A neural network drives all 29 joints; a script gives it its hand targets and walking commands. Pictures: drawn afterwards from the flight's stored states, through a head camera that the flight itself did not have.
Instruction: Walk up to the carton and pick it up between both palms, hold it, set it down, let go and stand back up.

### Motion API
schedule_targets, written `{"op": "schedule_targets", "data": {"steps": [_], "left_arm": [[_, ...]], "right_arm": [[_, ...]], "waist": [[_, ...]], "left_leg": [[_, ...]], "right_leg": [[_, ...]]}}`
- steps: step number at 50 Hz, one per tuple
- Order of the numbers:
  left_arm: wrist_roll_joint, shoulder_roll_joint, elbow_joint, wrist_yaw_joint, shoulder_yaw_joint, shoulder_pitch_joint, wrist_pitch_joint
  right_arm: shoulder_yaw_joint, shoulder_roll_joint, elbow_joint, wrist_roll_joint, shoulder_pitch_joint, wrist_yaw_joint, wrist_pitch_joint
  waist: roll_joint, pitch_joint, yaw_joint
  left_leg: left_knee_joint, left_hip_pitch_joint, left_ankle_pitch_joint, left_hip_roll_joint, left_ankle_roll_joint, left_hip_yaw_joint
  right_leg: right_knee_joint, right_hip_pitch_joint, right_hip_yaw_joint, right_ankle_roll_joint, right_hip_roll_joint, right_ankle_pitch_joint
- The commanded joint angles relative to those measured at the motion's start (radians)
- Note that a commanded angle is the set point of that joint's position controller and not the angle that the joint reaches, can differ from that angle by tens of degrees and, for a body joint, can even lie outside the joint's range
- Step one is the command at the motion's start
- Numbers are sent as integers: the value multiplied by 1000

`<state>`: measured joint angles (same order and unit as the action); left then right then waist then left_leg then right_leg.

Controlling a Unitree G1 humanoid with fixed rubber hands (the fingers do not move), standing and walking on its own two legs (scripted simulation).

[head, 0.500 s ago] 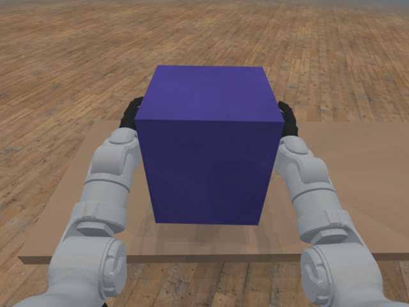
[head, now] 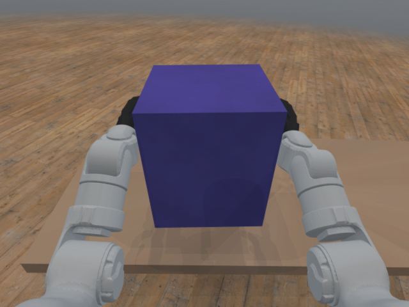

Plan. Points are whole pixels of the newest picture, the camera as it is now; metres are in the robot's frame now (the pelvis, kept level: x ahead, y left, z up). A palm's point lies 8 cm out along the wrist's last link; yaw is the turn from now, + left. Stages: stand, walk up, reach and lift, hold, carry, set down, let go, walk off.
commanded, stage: reach and lift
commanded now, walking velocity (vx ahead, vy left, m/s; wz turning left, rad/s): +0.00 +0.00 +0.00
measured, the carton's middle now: (207, 145) +0.39 -0.01 +0.20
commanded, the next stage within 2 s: hold in 0.42 s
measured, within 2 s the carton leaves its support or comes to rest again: neither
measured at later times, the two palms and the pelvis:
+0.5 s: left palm (131, 124) +0.38 +0.13 +0.25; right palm (295, 132) +0.37 -0.17 +0.24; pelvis -0.01 -0.01 +0.00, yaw -1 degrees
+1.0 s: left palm (120, 114) +0.36 +0.15 +0.28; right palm (295, 124) +0.36 -0.16 +0.27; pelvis -0.02 -0.01 +0.00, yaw +0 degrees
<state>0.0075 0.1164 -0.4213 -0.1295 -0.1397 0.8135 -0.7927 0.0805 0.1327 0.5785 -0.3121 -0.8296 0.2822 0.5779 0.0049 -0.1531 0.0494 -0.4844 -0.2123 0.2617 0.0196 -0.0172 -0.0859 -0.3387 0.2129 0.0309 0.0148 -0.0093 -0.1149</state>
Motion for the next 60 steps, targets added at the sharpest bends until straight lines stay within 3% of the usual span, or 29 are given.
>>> {"op": "schedule_targets", "data": {"steps": [1, 4, 10, 12, 13, 17, 20, 22, 25, 28, 29, 32, 35, 36, 39, 40, 41, 43, 45, 48, 49, 53, 55, 60], "left_arm": [[-155, -823, 339, 130, 429, 1076, 127], [-139, -807, 331, 136, 394, 1121, 118], [-180, -820, 341, 117, 408, 1166, 124], [-171, -823, 328, 109, 391, 1163, 127], [-184, -820, 337, 107, 393, 1190, 131], [-178, -803, 285, 111, 354, 1205, 129], [-181, -792, 225, 120, 337, 1197, 129], [-191, -782, 243, 124, 331, 1250, 135], [-194, -754, 236, 130, 304, 1224, 136], [-201, -740, 213, 146, 309, 1241, 133], [-208, -743, 247, 147, 313, 1259, 138], [-198, -710, 175, 153, 274, 1299, 129], [-203, -696, 147, 157, 263, 1283, 122], [-205, -701, 145, 157, 266, 1315, 124], [-220, -724, 188, 154, 290, 1330, 122], [-210, -731, 138, 153, 276, 1309, 115], [-222, -734, 186, 148, 288, 1334, 121], [-225, -751, 171, 150, 307, 1317, 110], [-214, -762, 169, 140, 291, 1325, 100], [-212, -775, 153, 139, 291, 1358, 92], [-204, -770, 158, 136, 277, 1357, 91], [-204, -756, 125, 130, 242, 1402, 89], [-200, -760, 106, 126, 228, 1408, 88], [-232, -775, 140, 123, 259, 1399, 91]], "right_arm": [[-397, -742, -424, -182, -1172, -192, -55], [-376, -736, -348, -183, -1168, -199, -45], [-414, -793, -439, -225, -1283, -217, -54], [-414, -801, -425, -228, -1283, -219, -54], [-399, -800, -399, -224, -1277, -222, -52], [-379, -809, -364, -218, -1298, -219, -42], [-386, -836, -402, -219, -1354, -208, -45], [-373, -845, -362, -223, -1341, -200, -34], [-410, -878, -445, -244, -1380, -182, -30], [-379, -855, -403, -233, -1337, -160, -8], [-390, -867, -436, -242, -1357, -156, -12], [-355, -847, -363, -225, -1371, -147, 9], [-351, -841, -401, -225, -1408, -142, 17], [-332, -832, -360, -223, -1411, -143, 25], [-341, -832, -396, -241, -1420, -137, 28], [-324, -816, -366, -230, -1416, -140, 38], [-343, -831, -407, -245, -1441, -143, 33], [-329, -804, -401, -245, -1416, -139, 37], [-329, -784, -377, -256, -1430, -146, 49], [-301, -768, -336, -251, -1436, -154, 52], [-311, -781, -342, -260, -1470, -158, 50], [-296, -786, -290, -255, -1495, -175, 58], [-280, -776, -257, -260, -1506, -180, 59], [-295, -802, -300, -278, -1509, -187, 50]], "waist": [[72, -581, 30], [77, -532, 27], [48, -667, -11], [52, -653, -23], [49, -646, -14], [30, -620, -16], [3, -627, -29], [23, -629, -20], [-16, -696, -37], [9, -685, -1], [1, -720, -3], [11, -651, -2], [-4, -684, -8], [16, -672, 4], [42, -740, 8], [47, -687, 12], [49, -736, 3], [75, -735, 27], [77, -697, 12], [105, -657, 18], [92, -660, -1], [68, -632, -19], [86, -614, -18], [65, -714, -20]], "left_leg": [[59, 157, -471, -60, -54, -17], [72, 129, -426, -58, -53, -11], [45, 147, -496, -58, -47, -13], [50, 138, -472, -61, -44, -11], [58, 133, -459, -58, -44, -14], [78, 82, -367, -67, -29, -3], [89, 26, -325, -76, -9, 5], [90, 14, -313, -79, -10, 9], [78, 9, -337, -90, 5, 13], [70, 7, -324, -94, -6, 13], [70, 11, -320, -94, -5, 13], [86, -20, -221, -90, 1, 15], [86, -35, -196, -92, 11, 14], [91, -44, -187, -92, 7, 12], [73, -17, -223, -87, -6, 9], [78, -34, -209, -86, -7, 5], [73, -22, -229, -84, -3, 2], [67, -10, -242, -82, -17, 1], [74, -1, -243, -77, -19, -6], [88, -21, -189, -65, -27, -13], [90, -35, -174, -66, -18, -10], [107, -86, -111, -64, -8, -11], [112, -96, -100, -61, -11, -12], [79, -51, -215, -66, -18, -9]], "right_leg": [[-5, -256, -26, 17, -97, 192], [-5, -260, -30, 18, -89, 167], [-9, -258, -37, 22, -97, 205], [-8, -245, -34, 20, -100, 189], [-9, -237, -35, 19, -99, 178], [-1, -261, -38, 21, -93, 173], [-1, -300, -45, 29, -84, 177], [-4, -302, -47, 30, -81, 181], [-8, -351, -57, 48, -70, 254], [-7, -346, -58, 51, -62, 259], [-10, -354, -56, 50, -68, 252], [6, -306, -53, 44, -62, 142], [8, -311, -57, 47, -56, 131], [6, -302, -55, 41, -58, 115], [-5, -320, -55, 34, -72, 139], [0, -302, -56, 31, -72, 126], [-8, -310, -56, 29, -73, 139], [-11, -308, -53, 20, -78, 164], [-9, -279, -54, 13, -88, 129], [-7, -258, -47, 1, -91, 86], [-6, -260, -49, 3, -88, 71], [-9, -260, -52, 5, -86, 36], [-13, -246, -51, 6, -90, 29], [-21, -266, -53, 7, -95, 123]]}}
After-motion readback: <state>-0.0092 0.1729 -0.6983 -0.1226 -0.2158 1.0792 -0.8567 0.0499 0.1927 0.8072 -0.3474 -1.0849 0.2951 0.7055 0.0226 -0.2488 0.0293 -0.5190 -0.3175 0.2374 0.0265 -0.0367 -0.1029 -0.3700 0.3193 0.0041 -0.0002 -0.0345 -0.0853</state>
